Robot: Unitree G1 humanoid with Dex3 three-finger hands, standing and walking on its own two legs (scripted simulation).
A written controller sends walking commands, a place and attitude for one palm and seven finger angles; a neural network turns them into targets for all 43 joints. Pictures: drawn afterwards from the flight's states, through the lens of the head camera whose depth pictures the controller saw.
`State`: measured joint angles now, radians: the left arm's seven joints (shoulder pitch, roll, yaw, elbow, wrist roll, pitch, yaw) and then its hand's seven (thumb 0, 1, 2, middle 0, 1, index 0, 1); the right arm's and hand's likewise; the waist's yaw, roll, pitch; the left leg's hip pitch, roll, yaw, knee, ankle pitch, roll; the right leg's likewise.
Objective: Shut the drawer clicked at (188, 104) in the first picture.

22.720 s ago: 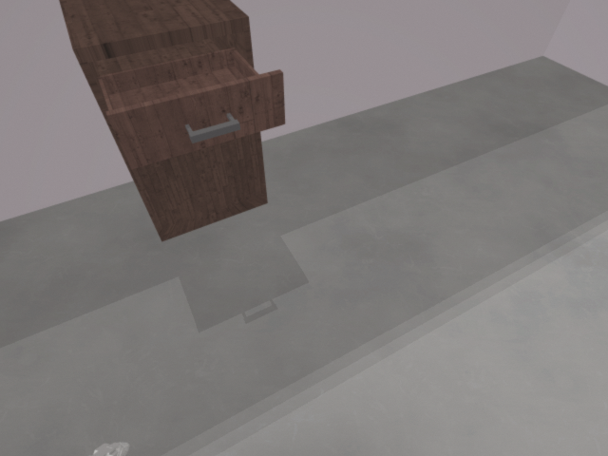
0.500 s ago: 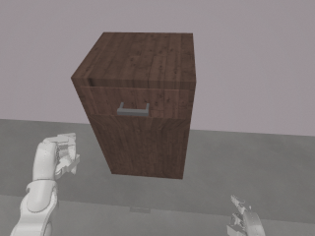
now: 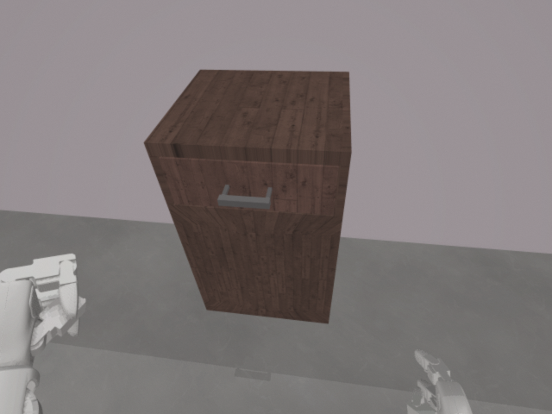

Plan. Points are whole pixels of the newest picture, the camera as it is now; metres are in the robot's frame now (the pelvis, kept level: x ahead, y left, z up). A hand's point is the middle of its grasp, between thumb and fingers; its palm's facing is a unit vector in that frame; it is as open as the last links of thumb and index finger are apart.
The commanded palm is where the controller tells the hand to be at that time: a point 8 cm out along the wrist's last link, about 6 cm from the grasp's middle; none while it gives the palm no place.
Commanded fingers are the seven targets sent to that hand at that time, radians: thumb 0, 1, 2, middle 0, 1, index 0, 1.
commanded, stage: step back with the hand held close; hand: left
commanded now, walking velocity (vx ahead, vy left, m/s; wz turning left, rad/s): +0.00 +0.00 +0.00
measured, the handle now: (245, 195) +0.63 +0.17 -0.08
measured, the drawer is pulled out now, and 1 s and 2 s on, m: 0.00 0.00 0.00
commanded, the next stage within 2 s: stop stepping back and stand still in 1.74 s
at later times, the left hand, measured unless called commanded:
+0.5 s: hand (74, 304) +0.18 +0.25 +0.15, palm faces +0.28 -0.81 -0.51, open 3.2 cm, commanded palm +0.12 +0.30 +0.18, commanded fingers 0.00 0.90 0.90 -1.40 -1.60 -1.40 -1.60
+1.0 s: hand (34, 363) +0.11 +0.25 +0.16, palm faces +0.36 -0.82 -0.46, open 3.2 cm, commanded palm +0.05 +0.30 +0.18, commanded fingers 0.00 0.90 0.90 -1.40 -1.60 -1.40 -1.60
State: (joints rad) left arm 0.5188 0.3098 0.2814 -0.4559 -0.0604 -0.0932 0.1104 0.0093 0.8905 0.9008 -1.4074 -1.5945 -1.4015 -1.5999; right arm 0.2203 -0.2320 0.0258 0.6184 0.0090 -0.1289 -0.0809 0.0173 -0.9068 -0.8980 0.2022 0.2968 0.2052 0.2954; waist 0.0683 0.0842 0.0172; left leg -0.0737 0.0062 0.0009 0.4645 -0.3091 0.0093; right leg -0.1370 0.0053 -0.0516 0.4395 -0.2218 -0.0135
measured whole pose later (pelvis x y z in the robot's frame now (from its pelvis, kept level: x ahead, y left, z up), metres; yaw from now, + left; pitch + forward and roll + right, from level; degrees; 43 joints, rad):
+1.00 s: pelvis -0.09 +0.02 -0.01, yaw -1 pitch +0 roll -1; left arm 0.58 0.37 0.38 -0.59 0.00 -0.27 0.15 0.01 0.89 0.90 -1.41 -1.59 -1.40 -1.60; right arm 0.23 -0.23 -0.01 0.56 -0.01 -0.07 -0.07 0.02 -0.90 -0.90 0.21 0.30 0.21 0.30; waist -0.01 -0.01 0.04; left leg -0.39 -0.01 0.03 0.62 -0.25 0.05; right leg -0.42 -0.01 -0.02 0.51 -0.10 0.01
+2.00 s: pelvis -0.22 +0.01 -0.01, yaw -4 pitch +3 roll +0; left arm 0.76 0.46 0.47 -0.61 -0.06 -0.29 0.11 0.01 0.88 0.90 -1.41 -1.59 -1.40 -1.60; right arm 0.27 -0.23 -0.04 0.63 0.01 -0.08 -0.07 0.02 -0.91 -0.90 0.20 0.30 0.21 0.30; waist -0.01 -0.05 -0.06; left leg -0.53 0.01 0.05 0.80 -0.28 -0.02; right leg -0.19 -0.01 0.07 0.50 -0.36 0.03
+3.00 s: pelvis -0.28 +0.06 -0.01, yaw -2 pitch +1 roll +0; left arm 0.33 0.29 0.12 0.24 0.03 -0.01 0.03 0.00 0.90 0.90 -1.34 -1.54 -1.34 -1.54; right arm 0.13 -0.28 -0.02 0.80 0.00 -0.06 0.01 0.01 -0.91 -0.90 0.20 0.30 0.21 0.30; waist -0.01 0.08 -0.02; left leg -0.37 0.01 0.06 0.61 -0.26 0.03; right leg -0.32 -0.05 -0.03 0.61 -0.31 0.04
